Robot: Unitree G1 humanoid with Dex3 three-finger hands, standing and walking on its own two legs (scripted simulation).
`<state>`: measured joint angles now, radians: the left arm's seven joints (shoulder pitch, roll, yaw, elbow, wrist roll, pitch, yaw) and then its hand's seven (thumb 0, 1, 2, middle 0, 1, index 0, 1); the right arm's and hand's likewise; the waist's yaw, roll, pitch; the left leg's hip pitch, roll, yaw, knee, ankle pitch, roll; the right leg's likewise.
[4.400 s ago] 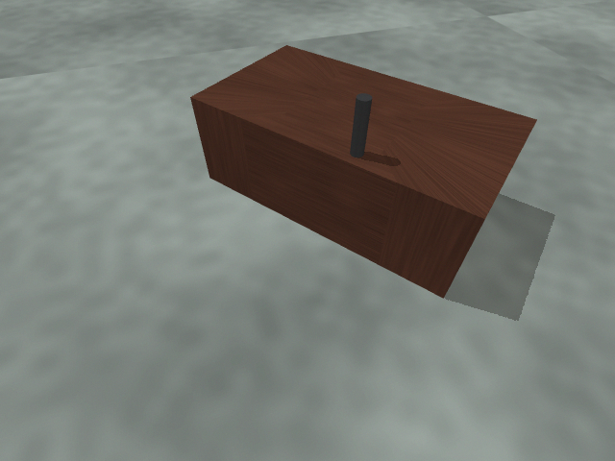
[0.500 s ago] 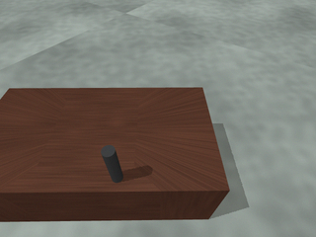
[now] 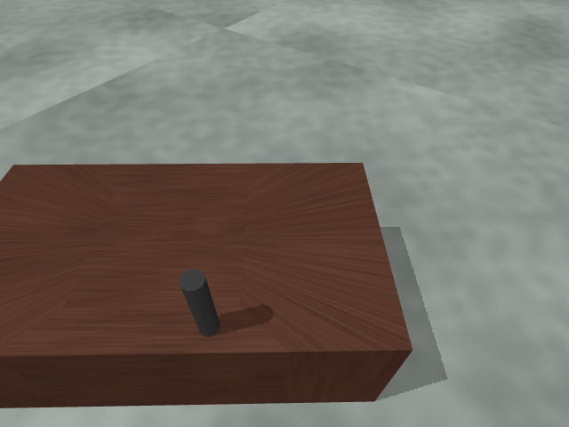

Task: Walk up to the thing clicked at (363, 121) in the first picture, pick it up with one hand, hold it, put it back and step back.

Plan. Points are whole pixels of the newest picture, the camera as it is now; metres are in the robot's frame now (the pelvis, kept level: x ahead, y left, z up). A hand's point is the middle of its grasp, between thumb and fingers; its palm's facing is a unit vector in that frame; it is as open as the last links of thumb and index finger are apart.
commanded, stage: stand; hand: left
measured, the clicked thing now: (201, 305) +0.42 +0.20 -0.22
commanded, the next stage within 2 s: none
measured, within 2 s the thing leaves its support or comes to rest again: neither
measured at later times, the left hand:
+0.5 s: hand out of the picture +0.08 +0.26 -0.15, palm faces +0.00 -0.94 -0.34, open 7.4 cm
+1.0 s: hand out of the picture +0.06 +0.26 -0.16, palm faces +0.01 -0.94 -0.34, open 7.4 cm
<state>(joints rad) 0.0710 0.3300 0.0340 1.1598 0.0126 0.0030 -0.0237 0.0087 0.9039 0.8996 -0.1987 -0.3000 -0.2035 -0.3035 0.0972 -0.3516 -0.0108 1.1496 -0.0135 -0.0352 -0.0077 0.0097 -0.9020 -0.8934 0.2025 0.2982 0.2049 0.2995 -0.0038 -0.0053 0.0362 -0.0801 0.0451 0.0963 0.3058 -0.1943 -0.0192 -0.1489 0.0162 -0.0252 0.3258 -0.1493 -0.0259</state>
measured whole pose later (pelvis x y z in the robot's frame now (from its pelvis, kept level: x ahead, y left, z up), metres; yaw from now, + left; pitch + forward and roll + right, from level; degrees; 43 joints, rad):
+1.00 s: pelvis +0.00 +0.00 +0.00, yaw +2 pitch -2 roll +0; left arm 0.11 0.34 0.00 1.16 0.01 -0.02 -0.01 0.01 0.90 0.90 -0.20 -0.30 -0.20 -0.30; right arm 0.12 -0.35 0.00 1.15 -0.01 -0.01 0.01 0.01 -0.90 -0.89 0.20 0.30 0.20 0.30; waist 0.00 0.01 0.04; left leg -0.07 0.03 0.07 0.28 -0.18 -0.01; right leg -0.13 0.00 -0.05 0.30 -0.14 -0.02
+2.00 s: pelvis +0.01 +0.01 +0.00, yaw +2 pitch -2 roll +0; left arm 0.11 0.34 0.00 1.15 0.01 -0.02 -0.01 0.01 0.90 0.90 -0.20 -0.30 -0.20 -0.30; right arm 0.12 -0.35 0.00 1.14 -0.01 -0.01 0.00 0.01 -0.90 -0.89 0.20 0.30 0.20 0.30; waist -0.01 0.01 0.03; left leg -0.06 0.03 0.07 0.28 -0.19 -0.01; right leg -0.11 0.00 -0.05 0.29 -0.15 -0.01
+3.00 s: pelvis +0.01 +0.03 -0.03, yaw +3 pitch +8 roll -1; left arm 0.17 0.31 0.10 0.54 0.01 0.29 -0.02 0.00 -0.40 0.07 -0.09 -0.04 -0.08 -0.05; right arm 0.19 -0.27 -0.12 0.68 0.02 -0.11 -0.06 0.00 0.39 -0.07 0.06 0.05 0.06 0.05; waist -0.02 0.02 -0.05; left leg -0.44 0.01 0.04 0.68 -0.37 0.02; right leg -0.46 -0.04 -0.07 0.63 -0.30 0.01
